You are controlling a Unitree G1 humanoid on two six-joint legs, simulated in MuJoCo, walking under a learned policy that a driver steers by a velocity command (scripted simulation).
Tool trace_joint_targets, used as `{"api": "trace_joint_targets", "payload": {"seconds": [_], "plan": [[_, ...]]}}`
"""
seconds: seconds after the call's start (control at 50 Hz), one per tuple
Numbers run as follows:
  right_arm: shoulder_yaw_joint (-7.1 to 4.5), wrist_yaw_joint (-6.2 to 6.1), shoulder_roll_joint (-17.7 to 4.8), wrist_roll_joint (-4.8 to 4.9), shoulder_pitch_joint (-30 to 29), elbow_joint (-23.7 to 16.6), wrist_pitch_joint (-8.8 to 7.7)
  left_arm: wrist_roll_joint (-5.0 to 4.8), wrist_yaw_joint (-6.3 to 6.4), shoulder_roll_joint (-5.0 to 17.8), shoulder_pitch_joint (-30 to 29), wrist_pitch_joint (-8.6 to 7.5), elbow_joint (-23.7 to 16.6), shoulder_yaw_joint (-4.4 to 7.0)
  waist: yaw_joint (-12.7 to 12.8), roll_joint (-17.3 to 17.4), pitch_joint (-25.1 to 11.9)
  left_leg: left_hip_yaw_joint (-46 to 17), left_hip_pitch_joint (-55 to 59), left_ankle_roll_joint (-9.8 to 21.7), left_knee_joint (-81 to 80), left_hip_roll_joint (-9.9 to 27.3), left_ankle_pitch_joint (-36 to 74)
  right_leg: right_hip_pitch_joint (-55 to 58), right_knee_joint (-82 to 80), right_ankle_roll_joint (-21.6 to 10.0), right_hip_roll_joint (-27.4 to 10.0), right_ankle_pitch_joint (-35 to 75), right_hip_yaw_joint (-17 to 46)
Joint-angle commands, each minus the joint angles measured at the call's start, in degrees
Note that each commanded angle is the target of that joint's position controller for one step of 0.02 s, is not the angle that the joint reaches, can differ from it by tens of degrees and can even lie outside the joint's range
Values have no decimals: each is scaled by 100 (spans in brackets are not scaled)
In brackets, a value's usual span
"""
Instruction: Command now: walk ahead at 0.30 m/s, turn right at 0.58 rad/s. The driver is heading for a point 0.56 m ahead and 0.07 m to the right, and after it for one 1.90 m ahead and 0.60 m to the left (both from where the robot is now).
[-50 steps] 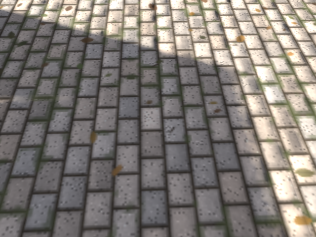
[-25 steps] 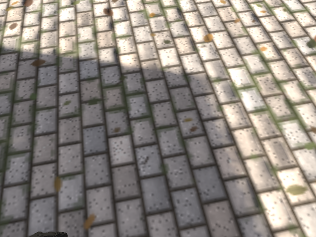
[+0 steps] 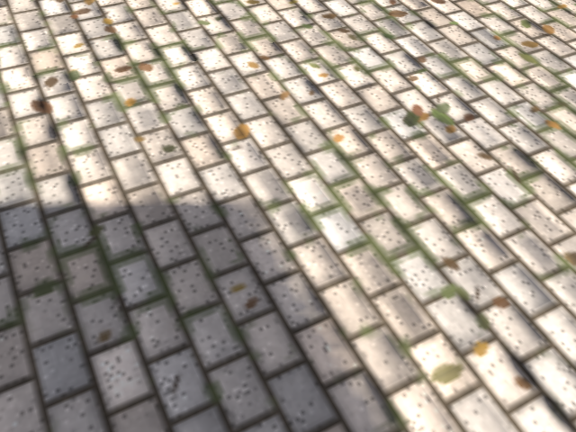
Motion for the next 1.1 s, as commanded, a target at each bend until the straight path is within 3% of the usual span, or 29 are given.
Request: {"api": "trace_joint_targets", "payload": {"seconds": [0.02, 0.14, 0.22, 0.26, 0.28, 0.3, 0.32, 0.34, 0.36, 0.38, 0.4, 0.42, 0.44, 0.5, 0.58, 0.64, 0.7, 0.76, 0.78, 0.8, 0.82, 0.84, 0.86, 0.88, 0.9, 0.92, 0.94, 1.0, 1.1], "plan": [[-242, -40, -863, 3, 128, -311, -137, -34, -61, 246, -475, -145, -548, 66, -210, 1050, 226, -1241, 1007, 813, -1524, 1315, -1092, -1294, 168, 148, -415, 420, -116], [-390, 69, -1182, 68, 325, -163, -211, -50, -225, 23, -921, -249, -768, -52, -363, 1111, 304, -410, 918, 874, -1618, 1483, -442, -469, -1468, 79, -658, 705, -395], [-467, 183, -1322, 201, 314, -57, -215, -72, -307, 126, -928, -231, -791, -41, -294, 1102, 398, -86, 766, 823, -1444, 1631, -379, 312, -2178, -191, -642, 401, -651], [-483, 219, -1354, 278, 190, -13, -162, -69, -320, 174, -615, -220, -701, -1, -16, 952, 363, 144, 626, 706, -1019, 1656, -125, 1003, -2753, -433, -476, 477, -902], [-455, 217, -1285, 268, 179, 1, -155, -61, -297, 306, -132, -210, -526, 93, 237, 792, 136, 445, 332, 571, -337, 1497, 691, 1892, -2999, -568, -213, 566, -1073], [-357, 217, -1005, 186, 313, 27, -169, -104, -239, 668, 754, -193, -259, 299, 621, 320, -395, 945, -139, 319, 1121, 1125, 1386, 3221, -3195, -780, -126, 533, -824], [-167, 214, -488, -77, 162, -336, -223, -108, -132, 1397, 1515, -193, -182, 458, 782, -1275, -745, 1227, -2127, -196, 3583, 465, -730, 4682, -3734, -1497, -1640, 123, 1809], [-129, 184, -490, 17, -97, -625, -409, -101, -179, 1555, 1463, -335, -342, 408, 765, -1631, -1170, 21, -3632, -300, 4816, -239, -2023, 5121, -4734, -2343, -2326, -1012, 4220], [-237, 232, -983, 230, -416, -664, -548, -76, -214, 1023, 1320, -464, -315, 246, 867, -938, -695, -359, -4123, -151, 5095, 122, -1589, 4925, -4811, -2215, -2303, -886, 3666], [-245, 263, -1035, 246, -444, -631, -629, -44, -212, 741, 1139, -524, -300, 143, 690, -777, -388, -348, -3980, 1, 4806, 317, -1077, 4451, -4689, -2018, -2090, -415, 3003], [-243, 252, -991, 115, -350, -487, -646, -27, -198, 560, 768, -526, -338, 72, 469, -291, -182, -345, -3619, 6, 4395, 520, -639, 3896, -4641, -1812, -1853, 141, 2384], [-263, 265, -982, 11, -292, -426, -622, 3, -180, 415, 475, -521, -379, 10, 297, -320, -50, -348, -3229, -23, 3958, 607, -326, 3432, -4719, -1703, -1638, 758, 1944], [-262, 307, -931, -3, -218, -370, -574, 54, -152, 360, 306, -522, -400, -24, 171, -411, 6, -308, -2926, -65, 3785, 623, -87, 3118, -4830, -1652, -1513, 1265, 1686], [-193, 350, -693, -11, -313, -293, -451, 52, -66, 458, 349, -583, -212, -16, 108, -210, 85, -122, -2720, -260, 3101, 478, 584, 2782, -4975, -1623, -1348, 2507, 1043], [-34, 425, -374, 93, -1109, -418, -448, 20, 3, 535, 629, -615, 102, -20, 402, -271, 352, 68, -2296, -212, 1402, 268, 1945, 2578, -5133, -1309, -1133, 2526, 362], [5, 526, -360, 197, -1605, -550, -464, -1, -5, 584, 958, -657, 366, -17, 598, -177, 618, 73, -2201, -1, 781, 193, 2385, 2798, -5330, -1274, -1357, 2065, 277], [1, 635, -418, 202, -1786, -675, -474, 6, -2, 615, 1075, -620, 569, 7, 585, -83, 707, 20, -2447, 279, 464, 110, 1989, 3535, -5092, -1177, -1618, 2560, 116], [-79, 672, -589, 164, -1377, -652, -446, 52, 59, 758, 995, -531, 601, 53, 314, -251, 219, 300, -1772, 567, 536, -324, 1131, 4088, -4199, -975, -1636, 5190, -177], [-170, 643, -758, 148, -885, -548, -416, 82, 87, 810, 950, -480, 576, 60, 60, -344, -165, 468, -1151, 698, 601, -554, 869, 4183, -3457, -891, -1549, 6299, -297], [-280, 591, -957, 141, -108, -385, -388, 85, 118, 822, 813, -434, 520, 41, -391, -259, -613, 484, 21, 874, 418, -646, 1118, 3767, -2293, -710, -1350, 6618, -535], [-368, 517, -1326, 124, 767, -282, -341, 216, 163, 640, 925, -457, 371, -44, -639, 349, -1318, -892, 1891, 1241, 616, 300, 1462, 2358, -542, -518, -1116, 4820, -651], [-414, 561, -1590, 179, 915, -230, -382, 246, 21, -89, 1772, -575, 338, -266, -84, 1788, -2036, -4101, 3843, 2419, 53, 1657, 117, -33, 1533, -79, 149, -804, -253], [-311, 518, -1041, 240, 1017, -223, -339, 92, -69, 474, 1159, -755, 316, -187, -502, 1159, -2028, -4575, 3907, 2216, -596, 1559, -674, -638, 1981, -143, 8, -1110, 475], [-283, 459, -980, 191, 651, -306, -315, -115, -132, 646, 500, -878, 53, -142, -501, 858, -1104, -3788, 3178, 1950, -778, 1435, -592, -1012, 1844, -214, -287, -646, 468], [-278, 428, -972, 147, 348, -391, -304, -71, -116, 573, 153, -965, -43, -185, -350, 180, -602, -3296, 2300, 1815, -893, 1233, -75, -900, 1410, -262, -502, -292, 372], [-255, 414, -909, 111, 108, -453, -305, 46, -84, 550, 7, -990, -77, -156, -148, -89, -198, -2889, 1568, 1774, -997, 1042, 639, -716, 960, -219, -635, -115, 291], [-223, 389, -849, 40, -4, -526, -316, 102, -72, 537, 121, -958, -93, -136, 58, 62, -150, -2656, 1109, 1787, -1123, 900, 1092, -371, 747, -178, -736, 7, 313], [-218, 329, -821, 112, -80, -519, -313, 182, -24, 355, 325, -799, -70, -172, 265, 340, 5, -2154, 328, 1831, -1337, 710, 1615, -130, -38, 101, -849, 83, 129], [-295, 179, -1058, 185, 267, -361, -214, 173, -31, 32, -795, -796, -325, -306, -137, 502, 178, -1472, -459, 1366, -1243, 159, 1286, 498, -2217, 342, -523, 2081, -84]]}}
